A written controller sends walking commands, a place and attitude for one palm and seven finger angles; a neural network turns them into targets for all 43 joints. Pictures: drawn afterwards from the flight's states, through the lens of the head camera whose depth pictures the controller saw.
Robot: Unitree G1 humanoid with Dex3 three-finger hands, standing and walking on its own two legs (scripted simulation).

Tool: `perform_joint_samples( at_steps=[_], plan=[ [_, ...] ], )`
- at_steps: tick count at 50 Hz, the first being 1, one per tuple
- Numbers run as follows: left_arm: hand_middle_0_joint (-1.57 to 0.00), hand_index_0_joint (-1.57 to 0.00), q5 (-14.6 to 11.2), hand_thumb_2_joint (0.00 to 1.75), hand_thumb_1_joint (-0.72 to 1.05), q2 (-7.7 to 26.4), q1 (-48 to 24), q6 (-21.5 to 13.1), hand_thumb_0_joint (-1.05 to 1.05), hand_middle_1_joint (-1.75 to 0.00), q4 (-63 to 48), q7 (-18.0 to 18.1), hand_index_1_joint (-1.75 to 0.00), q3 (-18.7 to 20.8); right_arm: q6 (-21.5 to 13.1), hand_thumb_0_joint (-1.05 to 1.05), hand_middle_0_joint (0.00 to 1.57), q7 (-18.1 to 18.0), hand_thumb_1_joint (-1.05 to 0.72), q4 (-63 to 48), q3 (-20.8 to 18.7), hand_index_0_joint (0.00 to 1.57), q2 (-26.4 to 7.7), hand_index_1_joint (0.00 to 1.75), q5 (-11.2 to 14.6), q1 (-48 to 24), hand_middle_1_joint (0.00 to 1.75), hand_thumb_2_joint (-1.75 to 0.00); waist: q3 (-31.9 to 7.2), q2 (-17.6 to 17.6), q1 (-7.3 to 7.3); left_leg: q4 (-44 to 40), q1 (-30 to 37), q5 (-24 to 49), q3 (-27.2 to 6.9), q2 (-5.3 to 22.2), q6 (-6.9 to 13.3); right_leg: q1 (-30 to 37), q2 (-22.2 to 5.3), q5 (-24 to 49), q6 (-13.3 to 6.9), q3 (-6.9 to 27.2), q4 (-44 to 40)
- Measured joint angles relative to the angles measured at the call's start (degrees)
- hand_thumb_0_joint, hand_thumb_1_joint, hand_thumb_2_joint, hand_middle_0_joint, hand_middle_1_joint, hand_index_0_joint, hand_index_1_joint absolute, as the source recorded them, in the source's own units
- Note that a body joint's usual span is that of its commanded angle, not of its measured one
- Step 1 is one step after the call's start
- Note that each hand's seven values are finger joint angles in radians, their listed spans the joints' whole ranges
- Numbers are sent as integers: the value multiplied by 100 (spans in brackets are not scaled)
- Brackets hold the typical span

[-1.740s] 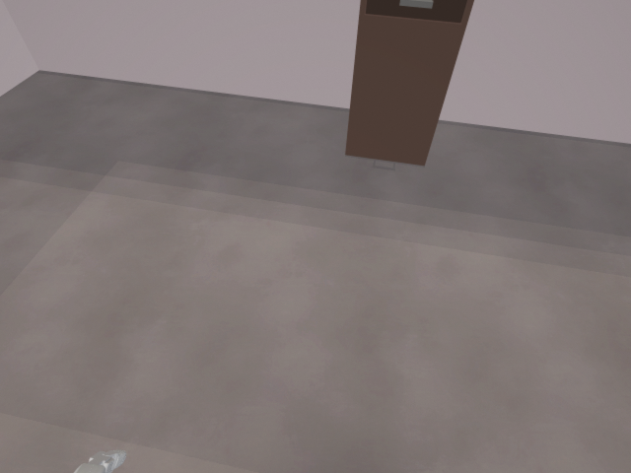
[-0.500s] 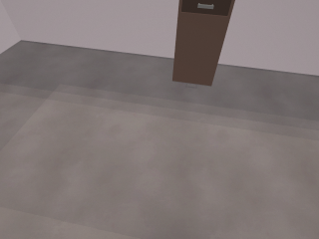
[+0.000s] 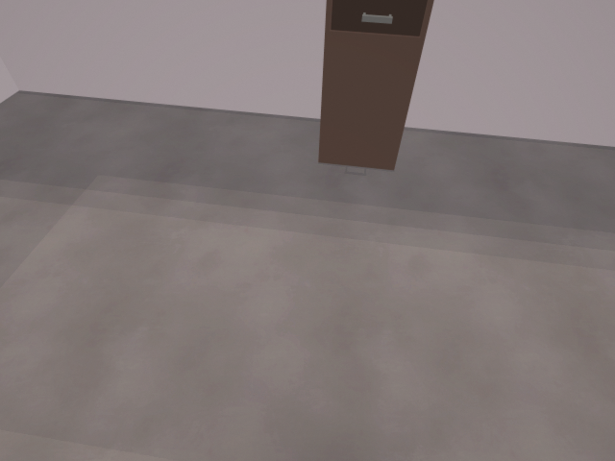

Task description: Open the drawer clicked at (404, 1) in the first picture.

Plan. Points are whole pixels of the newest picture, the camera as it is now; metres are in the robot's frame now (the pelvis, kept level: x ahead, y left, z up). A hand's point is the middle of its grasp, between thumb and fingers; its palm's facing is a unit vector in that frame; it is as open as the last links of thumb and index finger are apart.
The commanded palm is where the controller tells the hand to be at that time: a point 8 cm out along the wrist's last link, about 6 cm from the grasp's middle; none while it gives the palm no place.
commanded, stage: walk to a spot facing it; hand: left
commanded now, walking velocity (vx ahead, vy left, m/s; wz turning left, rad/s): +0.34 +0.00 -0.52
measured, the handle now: (377, 17) +1.70 -0.14 -0.01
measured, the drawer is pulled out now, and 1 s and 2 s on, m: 0.00 0.00 0.00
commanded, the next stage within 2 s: none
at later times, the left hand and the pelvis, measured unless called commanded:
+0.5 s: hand out of the picture +0.09 +0.15 -0.17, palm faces -0.06 -0.99 -0.16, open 7.4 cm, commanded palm none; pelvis +0.16 -0.01 +0.00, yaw -11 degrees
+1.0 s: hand (280, 258) +0.55 +0.10 -0.16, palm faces -0.41 -0.90 -0.18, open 7.4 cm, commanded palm none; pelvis +0.37 -0.02 +0.00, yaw -23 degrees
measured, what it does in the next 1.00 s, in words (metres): walks ahead, turning right: left foot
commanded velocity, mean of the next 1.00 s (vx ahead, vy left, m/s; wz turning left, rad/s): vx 0.36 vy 0.00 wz -0.31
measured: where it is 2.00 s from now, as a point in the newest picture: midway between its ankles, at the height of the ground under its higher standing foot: (374, 326)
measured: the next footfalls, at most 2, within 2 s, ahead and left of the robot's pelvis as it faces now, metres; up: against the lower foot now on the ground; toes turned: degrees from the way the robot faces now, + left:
left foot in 0.58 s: +0.36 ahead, +0.09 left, +0.00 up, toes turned -5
right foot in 1.10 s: +0.49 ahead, -0.21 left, +0.00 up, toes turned -32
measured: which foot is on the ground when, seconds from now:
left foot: down 0.00-0.14, up 0.16-0.56, down 0.58-1.00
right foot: down 0.00-0.58, up 0.60-1.00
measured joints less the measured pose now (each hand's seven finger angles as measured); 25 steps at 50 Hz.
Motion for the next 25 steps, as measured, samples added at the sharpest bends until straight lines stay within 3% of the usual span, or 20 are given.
perform_joint_samples(
  at_steps=[2, 4, 6, 7, 9, 11, 13, 19, 25],
  plan=[
    [-20, -20, 5, 90, 90, -102, 216, -7, 1, -30, -63, -48, -30, 52, -40, 0, 20, 5, -91, -68, -39, 20, 103, 30, 3, 159, 30, -90, 20, -18, 8, 176, -21, -108, 123, 50, -29, -189, -4, -283, -40, -19, 432],
    [-20, -20, 10, 90, 90, -226, 388, -1, 1, -30, -74, -88, -30, 96, -85, 0, 20, 5, -91, -94, -85, 20, 188, 30, 7, 303, 30, -90, 73, -12, 15, 292, 53, -301, 281, 122, -87, -375, -83, -486, -7, -260, 870],
    [-20, -20, 19, 90, 90, -356, 497, -35, 1, -30, -90, -125, -30, 129, -118, 0, 20, -6, -91, -94, -113, 20, 231, 30, 3, 457, 30, -90, 151, 59, -10, 496, 96, -513, 366, 238, -162, -365, -132, -443, 3, -524, 770],
    [-20, -20, 30, 90, 90, -416, 531, -102, 1, -30, -114, -133, -30, 137, -119, 0, 20, -11, -91, -86, -125, 20, 233, 30, 10, 544, 30, -90, 196, 137, -34, 814, 0, -679, 346, 337, -143, -302, -93, -31, -59, -630, 638],
    [-20, -21, 10, 90, 90, -523, 594, -290, 1, -30, -135, -68, -30, 142, -44, 0, 20, -13, -91, 25, -132, 20, 268, 30, 25, 657, 30, -90, 228, 211, -17, 2123, -500, -1092, 153, 369, -97, -248, -3, -74, -199, -731, 743],
    [-20, -21, -7, 90, 90, -625, 735, -417, 1, -30, -147, 23, -30, 131, 20, 0, 20, -1, -91, 129, -136, 20, 318, 30, 19, 653, 30, -90, 221, 182, 76, 3210, -1023, -1012, 51, 294, -78, -31, 54, -233, -281, -685, 522],
    [-20, -21, 3, 90, 90, -732, 905, -464, 1, -30, -107, 77, -30, 101, 29, 1, 20, 17, -91, 112, -164, 20, 358, 30, -4, 538, 30, -90, 216, 144, 112, 3684, -1490, -668, 78, 287, -118, 225, 85, -131, -263, -579, 119],
    [-21, -21, 29, 90, 90, -972, 1269, -500, 1, -30, 171, 131, -30, 46, -48, 1, 20, 99, -91, -307, -253, 20, 511, 30, 7, -29, 30, -90, 230, 51, 61, 3232, -2446, 304, 107, 414, -244, 866, 108, 139, -227, -221, -879],
    [-21, -21, 45, 90, 90, -937, 1304, -501, 1, -30, 287, 185, -30, 102, -136, 0, 20, 171, -91, -589, -237, 19, 657, 30, 44, -521, 30, -90, 336, -10, 198, 1753, -2353, 608, 131, 382, -137, 1409, 68, -136, -66, 47, -1147]
  ],
)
